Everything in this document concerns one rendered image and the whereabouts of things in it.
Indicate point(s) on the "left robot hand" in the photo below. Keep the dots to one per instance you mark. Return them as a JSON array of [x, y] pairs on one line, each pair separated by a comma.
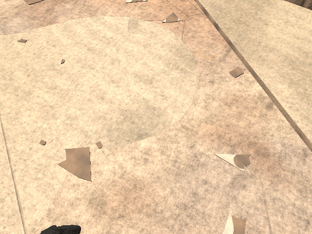
[[64, 229]]

